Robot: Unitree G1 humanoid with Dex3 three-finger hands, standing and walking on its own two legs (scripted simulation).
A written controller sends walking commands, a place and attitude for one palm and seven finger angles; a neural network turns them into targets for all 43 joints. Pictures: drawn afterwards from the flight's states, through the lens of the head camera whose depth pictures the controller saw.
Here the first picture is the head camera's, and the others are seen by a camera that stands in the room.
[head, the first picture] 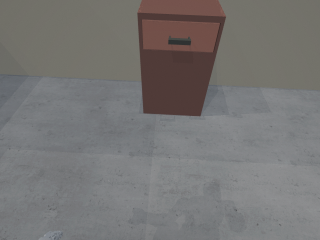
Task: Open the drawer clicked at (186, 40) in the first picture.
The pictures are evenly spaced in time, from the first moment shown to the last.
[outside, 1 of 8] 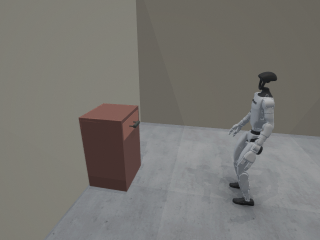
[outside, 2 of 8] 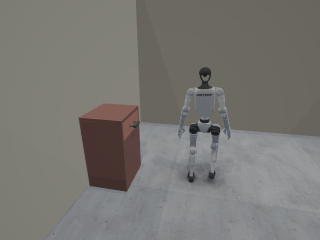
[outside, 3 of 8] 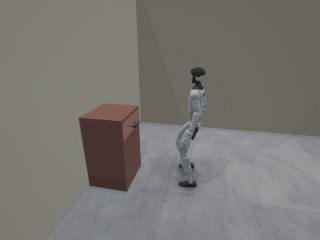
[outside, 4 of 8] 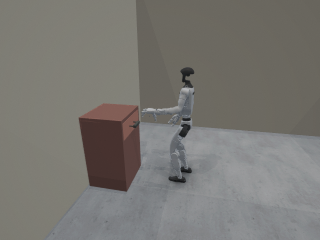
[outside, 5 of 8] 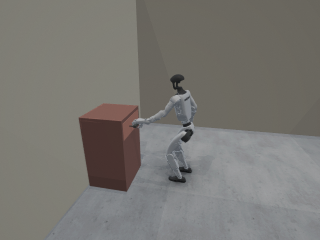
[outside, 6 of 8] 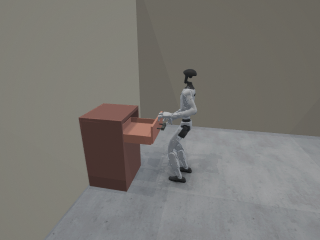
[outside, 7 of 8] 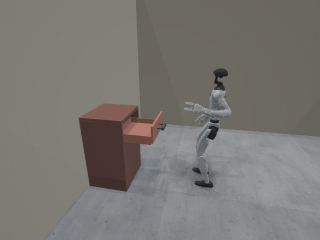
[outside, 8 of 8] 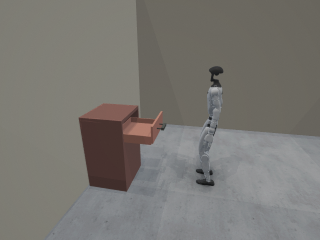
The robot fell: no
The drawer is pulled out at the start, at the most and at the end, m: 0.00 0.30 0.30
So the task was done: yes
